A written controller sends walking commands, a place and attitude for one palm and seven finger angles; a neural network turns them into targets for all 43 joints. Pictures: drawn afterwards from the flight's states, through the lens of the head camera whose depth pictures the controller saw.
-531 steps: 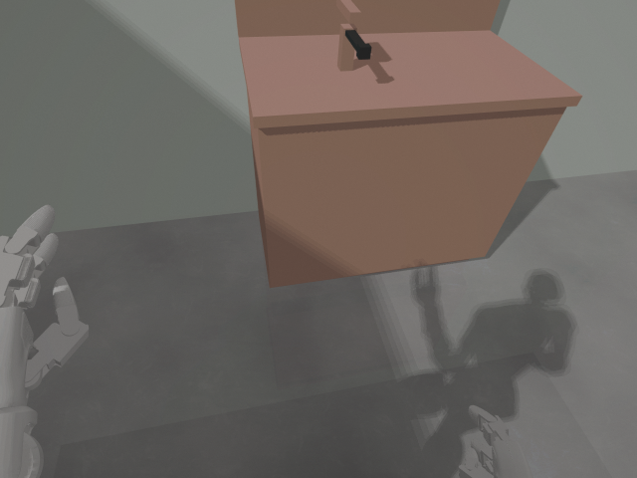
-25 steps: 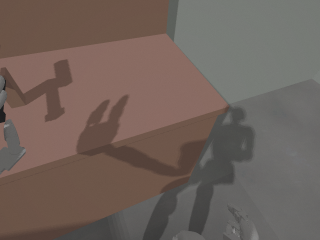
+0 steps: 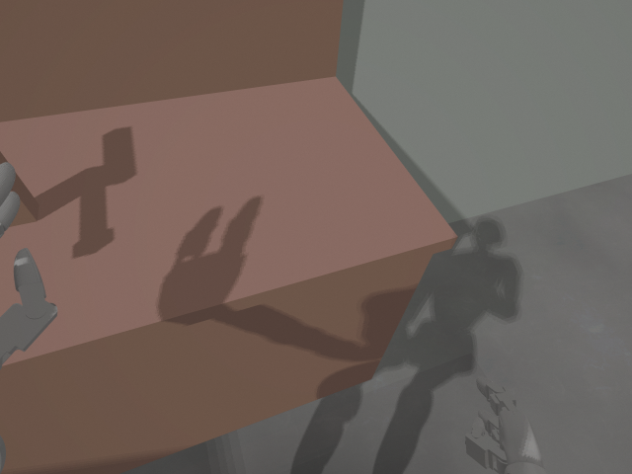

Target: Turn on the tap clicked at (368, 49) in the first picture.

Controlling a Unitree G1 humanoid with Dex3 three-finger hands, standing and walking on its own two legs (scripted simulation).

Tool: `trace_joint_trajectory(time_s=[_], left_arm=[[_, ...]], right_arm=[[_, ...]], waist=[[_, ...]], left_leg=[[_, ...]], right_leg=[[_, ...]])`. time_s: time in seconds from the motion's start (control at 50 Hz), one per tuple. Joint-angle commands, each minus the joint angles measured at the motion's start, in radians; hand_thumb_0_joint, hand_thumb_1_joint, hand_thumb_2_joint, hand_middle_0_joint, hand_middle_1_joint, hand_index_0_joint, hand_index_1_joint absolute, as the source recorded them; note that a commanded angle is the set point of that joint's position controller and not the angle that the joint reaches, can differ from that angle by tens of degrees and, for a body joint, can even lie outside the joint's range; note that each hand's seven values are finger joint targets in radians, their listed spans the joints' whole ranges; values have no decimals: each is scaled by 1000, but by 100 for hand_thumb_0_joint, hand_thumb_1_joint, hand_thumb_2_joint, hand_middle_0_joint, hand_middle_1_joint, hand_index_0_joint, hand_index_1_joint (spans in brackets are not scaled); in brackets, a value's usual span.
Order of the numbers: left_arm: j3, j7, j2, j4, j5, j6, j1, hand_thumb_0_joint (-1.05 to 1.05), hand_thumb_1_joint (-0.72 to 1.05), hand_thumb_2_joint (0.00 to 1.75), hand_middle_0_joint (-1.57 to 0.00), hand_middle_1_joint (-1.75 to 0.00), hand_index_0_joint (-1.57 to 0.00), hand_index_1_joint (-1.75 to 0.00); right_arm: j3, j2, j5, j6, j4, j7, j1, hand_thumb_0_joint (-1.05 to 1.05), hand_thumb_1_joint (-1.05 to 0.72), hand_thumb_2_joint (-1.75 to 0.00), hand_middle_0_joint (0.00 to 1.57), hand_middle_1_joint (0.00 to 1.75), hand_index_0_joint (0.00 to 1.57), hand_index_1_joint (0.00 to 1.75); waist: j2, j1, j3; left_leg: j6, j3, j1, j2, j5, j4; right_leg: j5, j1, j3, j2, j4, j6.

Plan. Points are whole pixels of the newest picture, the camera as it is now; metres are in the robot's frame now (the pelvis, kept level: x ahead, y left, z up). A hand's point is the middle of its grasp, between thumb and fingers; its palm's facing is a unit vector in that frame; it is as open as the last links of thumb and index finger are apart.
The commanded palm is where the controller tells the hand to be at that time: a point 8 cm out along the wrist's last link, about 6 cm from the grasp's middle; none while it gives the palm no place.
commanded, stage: come to a stop and stand still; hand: left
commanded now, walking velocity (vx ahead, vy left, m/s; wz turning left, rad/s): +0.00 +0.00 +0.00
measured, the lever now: out of the picture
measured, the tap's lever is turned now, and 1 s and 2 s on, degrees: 0 0 0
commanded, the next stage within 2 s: look again from close up in 1.24 s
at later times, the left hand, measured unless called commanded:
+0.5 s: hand out of the picture +0.19 +0.30 +0.19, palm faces +0.48 -0.80 -0.35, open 7.4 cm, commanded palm +0.13 +0.31 +0.19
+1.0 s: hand (19, 272) +0.24 +0.29 +0.18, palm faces +0.43 -0.84 -0.33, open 7.4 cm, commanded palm +0.18 +0.32 +0.19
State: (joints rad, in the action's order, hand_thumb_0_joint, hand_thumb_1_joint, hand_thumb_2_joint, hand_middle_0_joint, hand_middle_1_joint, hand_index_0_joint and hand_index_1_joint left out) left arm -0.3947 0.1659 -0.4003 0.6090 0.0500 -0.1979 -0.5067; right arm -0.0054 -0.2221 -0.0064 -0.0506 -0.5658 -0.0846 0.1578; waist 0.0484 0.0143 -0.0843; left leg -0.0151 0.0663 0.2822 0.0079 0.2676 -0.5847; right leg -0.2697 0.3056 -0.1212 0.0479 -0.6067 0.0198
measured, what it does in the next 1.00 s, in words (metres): stands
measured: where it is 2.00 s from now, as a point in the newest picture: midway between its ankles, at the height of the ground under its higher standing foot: outside the picture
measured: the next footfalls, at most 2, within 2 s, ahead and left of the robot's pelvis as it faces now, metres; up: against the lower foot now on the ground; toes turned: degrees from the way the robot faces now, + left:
none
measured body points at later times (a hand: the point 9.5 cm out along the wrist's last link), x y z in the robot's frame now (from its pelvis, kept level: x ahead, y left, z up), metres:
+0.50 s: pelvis -0.03 +0.03 +0.01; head -0.03 +0.05 +0.45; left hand +0.16 +0.34 +0.21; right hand +0.11 -0.18 -0.08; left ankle +0.03 +0.11 -0.73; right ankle +0.04 -0.10 -0.73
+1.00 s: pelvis +0.03 +0.04 +0.01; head +0.04 +0.06 +0.46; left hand +0.21 +0.33 +0.20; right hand +0.21 -0.18 -0.06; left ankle +0.03 +0.11 -0.73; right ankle +0.04 -0.10 -0.73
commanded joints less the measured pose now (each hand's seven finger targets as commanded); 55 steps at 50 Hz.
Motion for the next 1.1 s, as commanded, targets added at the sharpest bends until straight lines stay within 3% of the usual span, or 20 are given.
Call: trace_joint_trajectory(time_s=[0.0,0.02,0.04,0.06,0.08,0.12,0.16,0.2,0.24,0.26,0.3,0.36,0.44,0.52,0.58,0.66,0.74,0.78,0.9,1.08], left_arm=[[-628,-11,-878,202,-145,-201,1061,0,90,90,-20,-30,-20,-30],[-173,-68,-235,-381,-35,-108,470,0,90,90,-20,-30,-20,-30],[-135,-58,-233,-155,-37,-127,409,0,90,90,-20,-30,-20,-30],[15,-60,-53,-282,-12,-110,398,0,90,90,-20,-30,-20,-30],[4,-56,-101,-172,-12,-116,431,0,90,90,-20,-30,-20,-30],[73,-57,-30,-100,-3,-106,308,0,90,90,-20,-30,-20,-30],[62,-50,-37,-64,-3,-91,186,0,90,90,-20,-30,-20,-30],[-12,-40,-102,-36,-16,-87,189,0,90,90,-20,-30,-20,-30],[-101,-34,-165,-16,-18,-89,205,0,90,90,-20,-30,-20,-30],[-188,-24,-252,24,-20,-87,230,0,90,90,-20,-30,-20,-30],[-159,-25,-191,19,-16,-92,256,0,90,90,-20,-30,-20,-30],[-156,-33,-200,52,-19,-98,313,0,90,90,-20,-30,-20,-30],[-52,-49,-96,7,-32,-102,286,0,90,90,-20,-30,-20,-30],[23,-53,-36,-44,-45,-82,269,0,90,90,-20,-30,-20,-30],[3,-49,-57,-64,-49,-75,295,0,90,90,-20,-30,-20,-30],[-84,-43,-142,15,-45,-87,305,0,90,90,-20,-30,-20,-30],[-74,-46,-120,72,-33,-101,261,0,90,90,-20,-30,-20,-30],[-62,-46,-108,94,-28,-101,250,0,90,90,-20,-30,-20,-30],[-46,-45,-85,27,-15,-74,175,0,90,90,-20,-30,-20,-30],[-66,-41,-109,62,-1,-50,148,0,90,90,-20,-30,-20,-30]], right_arm=[[-62,-128,77,-181,69,15,141,0,-90,-90,20,30,20,30],[-7,-7,19,-176,64,39,54,0,-90,-90,20,30,20,30],[-31,-64,-2,-174,131,46,77,0,-90,-90,20,30,20,30],[-18,-59,-26,-190,98,56,44,0,-90,-90,20,30,20,30],[-47,-111,-17,-189,95,61,67,0,-90,-90,20,30,20,30],[-43,-110,-18,-182,118,81,32,0,-90,-90,20,30,20,30],[-23,-102,-23,-174,144,89,-23,0,-90,-90,20,30,20,30],[-14,-105,-21,-159,166,86,-31,0,-90,-90,20,30,20,30],[-12,-101,-21,-148,183,74,-37,0,-90,-90,20,30,20,30],[-15,-101,-22,-140,186,62,-44,0,-90,-90,20,30,20,30],[-13,-84,-19,-138,199,56,-35,0,-90,-90,20,30,20,30],[-12,-82,-13,-150,192,57,-31,0,-90,-90,20,30,20,30],[-18,-89,-13,-177,158,71,-2,0,-90,-90,20,30,20,30],[-23,-104,-13,-183,127,77,14,0,-90,-90,20,30,20,30],[-24,-106,-11,-175,119,70,11,0,-90,-90,20,30,20,30],[-21,-89,-9,-169,129,65,-15,0,-90,-90,20,30,20,30],[-23,-90,-3,-175,144,63,-17,0,-90,-90,20,30,20,30],[-20,-92,-2,-176,141,64,-22,0,-90,-90,20,30,20,30],[-28,-94,-9,-159,133,67,-8,0,-90,-90,20,30,20,30],[-23,-92,-11,-107,150,56,-37,0,-90,-90,20,30,20,30]], waist=[[-100,79,86],[-3,13,209],[3,34,161],[-82,-1,225],[-113,4,252],[-144,22,227],[-139,30,159],[-44,29,104],[1,24,78],[-34,27,71],[-100,18,86],[-213,15,98],[-158,12,118],[-99,6,49],[-73,2,25],[-95,10,76],[-109,13,129],[-143,9,146],[-107,9,200],[-90,5,209]], left_leg=[[-74,-64,193,194,-238,7],[17,-67,26,0,-160,-52],[31,-28,-8,11,-110,-53],[29,-22,-86,10,-143,56],[21,-24,-119,28,-159,105],[1,-69,-109,73,-162,137],[-16,-104,-20,103,-21,229],[-20,-140,135,115,197,306],[-25,-151,193,119,333,350],[-29,-152,196,133,364,371],[-43,-159,228,145,393,390],[-40,-129,210,141,404,380],[-32,-91,174,102,361,303],[-15,-107,133,86,371,292],[-15,-132,122,86,371,307],[-16,-117,47,82,250,285],[-17,-118,12,67,176,265],[-11,-121,-19,74,76,263],[10,-94,-126,81,-284,191],[15,-93,-141,83,-390,179]], right_leg=[[114,-74,206,122,177,-13],[292,-48,321,147,199,99],[576,-78,404,185,235,68],[584,-148,317,178,163,79],[419,-143,261,134,150,48],[156,-121,207,75,176,14],[35,-139,153,33,168,-3],[-81,-184,123,7,154,-14],[-151,-191,115,-10,156,-21],[-144,-192,103,-20,138,-26],[-89,-240,85,-28,83,-19],[-60,-248,81,-34,79,-14],[-69,-254,105,-29,143,-3],[-152,-133,146,-33,213,-3],[-161,-100,154,-39,226,-9],[-57,-125,167,-36,237,-7],[-17,-161,206,-16,266,5],[82,-176,176,-24,234,4],[329,-200,161,-10,204,0],[376,-220,134,-3,193,-2]])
